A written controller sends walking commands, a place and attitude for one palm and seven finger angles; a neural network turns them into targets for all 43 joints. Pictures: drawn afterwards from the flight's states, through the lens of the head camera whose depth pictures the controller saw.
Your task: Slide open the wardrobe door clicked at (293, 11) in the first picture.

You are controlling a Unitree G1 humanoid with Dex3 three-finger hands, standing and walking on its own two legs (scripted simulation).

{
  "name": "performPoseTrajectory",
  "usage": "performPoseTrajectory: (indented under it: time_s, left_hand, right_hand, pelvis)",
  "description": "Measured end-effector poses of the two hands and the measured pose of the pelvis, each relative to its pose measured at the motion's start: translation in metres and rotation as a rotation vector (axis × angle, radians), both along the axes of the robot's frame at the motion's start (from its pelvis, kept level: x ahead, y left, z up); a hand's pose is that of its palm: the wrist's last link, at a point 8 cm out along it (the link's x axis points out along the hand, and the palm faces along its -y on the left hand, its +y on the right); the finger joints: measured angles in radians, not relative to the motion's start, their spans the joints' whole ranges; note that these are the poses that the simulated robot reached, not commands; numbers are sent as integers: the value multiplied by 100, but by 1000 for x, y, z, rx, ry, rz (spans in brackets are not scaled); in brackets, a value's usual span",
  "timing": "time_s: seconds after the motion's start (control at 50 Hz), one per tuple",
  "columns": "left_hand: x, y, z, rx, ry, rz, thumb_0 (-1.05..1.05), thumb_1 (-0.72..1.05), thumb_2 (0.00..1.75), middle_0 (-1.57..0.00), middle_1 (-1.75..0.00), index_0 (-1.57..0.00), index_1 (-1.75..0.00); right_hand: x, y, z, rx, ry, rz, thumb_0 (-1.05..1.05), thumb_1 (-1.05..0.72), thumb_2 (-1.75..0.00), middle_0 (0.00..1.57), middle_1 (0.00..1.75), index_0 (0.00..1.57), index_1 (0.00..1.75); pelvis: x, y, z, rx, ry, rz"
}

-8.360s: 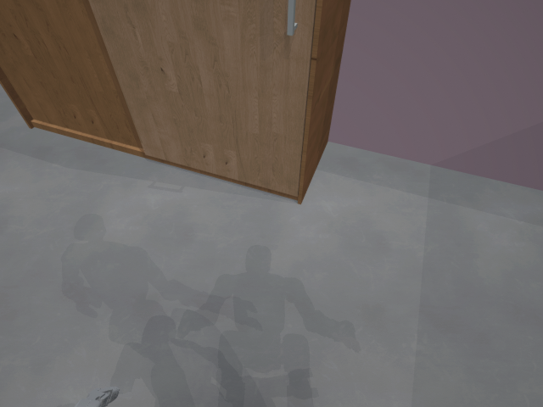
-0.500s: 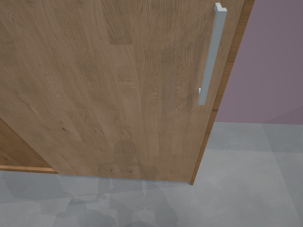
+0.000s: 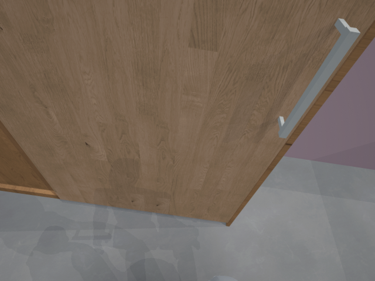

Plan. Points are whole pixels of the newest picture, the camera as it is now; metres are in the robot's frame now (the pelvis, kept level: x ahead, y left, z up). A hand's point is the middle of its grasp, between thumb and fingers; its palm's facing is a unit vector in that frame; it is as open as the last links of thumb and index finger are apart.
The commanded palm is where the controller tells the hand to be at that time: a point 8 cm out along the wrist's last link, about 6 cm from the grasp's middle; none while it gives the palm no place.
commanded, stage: come to a stop and stand still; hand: right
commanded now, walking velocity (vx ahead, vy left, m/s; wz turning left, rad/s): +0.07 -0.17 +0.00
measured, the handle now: (307, 88) +0.48 -0.21 +0.19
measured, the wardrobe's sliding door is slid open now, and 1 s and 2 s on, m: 0.00 0.00 0.00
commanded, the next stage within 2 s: look again from close up in 0.92 s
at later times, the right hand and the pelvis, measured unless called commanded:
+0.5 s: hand out of the picture -0.04 -0.24 -0.18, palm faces +0.08 +0.97 -0.21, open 7.4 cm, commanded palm none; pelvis -0.03 -0.04 +0.00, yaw -1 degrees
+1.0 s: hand out of the picture -0.01 -0.24 -0.17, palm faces +0.01 +0.97 -0.23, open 7.4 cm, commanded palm none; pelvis -0.02 -0.06 +0.00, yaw +0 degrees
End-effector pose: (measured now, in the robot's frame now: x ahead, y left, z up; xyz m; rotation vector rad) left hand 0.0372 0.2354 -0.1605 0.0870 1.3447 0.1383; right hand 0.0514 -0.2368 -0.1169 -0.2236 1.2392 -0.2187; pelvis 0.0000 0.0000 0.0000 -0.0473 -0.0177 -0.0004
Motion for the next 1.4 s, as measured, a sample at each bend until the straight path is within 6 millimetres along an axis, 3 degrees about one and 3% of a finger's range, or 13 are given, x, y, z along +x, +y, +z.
performPoseTrajectory:
  time_s: [0.1,0.2,0.32,0.4,0.48,0.68,0.78,1.02,1.18,1.4]
  left_hand:
    - [-10,7,6,6,24,-32,1,91,90,-20,-30,-20,-30]
    - [-11,4,14,28,11,-59,1,91,90,-19,-30,-20,-30]
    - [-8,-18,22,76,-59,-82,1,91,90,-19,-30,-20,-30]
    - [-22,-41,26,86,-52,-80,0,91,90,-19,-30,-20,-30]
    - [-35,-55,25,77,-11,-69,1,93,90,-20,-30,-20,-30]
    - [-58,-66,16,40,38,-19,1,93,90,-20,-30,-20,-30]
    - [-71,-71,16,26,67,-11,1,92,90,-20,-30,-20,-30]
    - [-73,-85,4,-15,10,-17,1,92,90,-20,-30,-20,-30]
    - [-72,-79,3,-24,19,-21,1,91,90,-20,-30,-20,-30]
    - [-66,-57,6,7,42,-28,1,91,90,-20,-30,-20,-30]
  right_hand:
    - [-17,2,6,-2,-6,-31,1,-90,-90,20,30,20,30]
    - [-47,-8,3,10,37,-57,1,-90,-90,20,30,20,30]
    - [-84,-35,-18,48,113,-94,1,-90,-90,20,30,20,30]
    - [-96,-49,-30,72,154,-101,1,-91,-90,20,30,20,30]
    - [-95,-51,-30,85,163,-88,1,-91,-90,20,30,19,30]
    - [-80,-32,-27,113,158,-33,1,-91,-90,20,30,19,30]
    - [-73,-34,-27,98,143,-21,2,-93,-90,20,30,20,30]
    - [-62,-49,-21,54,89,14,1,-91,-90,20,30,20,30]
    - [-56,-45,-16,44,85,16,1,-91,-90,20,30,20,30]
    - [-56,-30,-18,58,100,9,1,-91,-90,20,30,20,30]
  pelvis:
    - [-8,2,6,-14,11,-11]
    - [-16,-5,7,-15,19,-12]
    - [-26,-29,0,29,24,-7]
    - [-29,-40,-2,37,12,-12]
    - [-26,-44,1,29,10,-13]
    - [-25,-50,3,42,0,2]
    - [-25,-49,3,49,2,4]
    - [-24,-56,-4,41,-9,6]
    - [-22,-51,-2,32,-8,13]
    - [-20,-39,-1,31,-7,10]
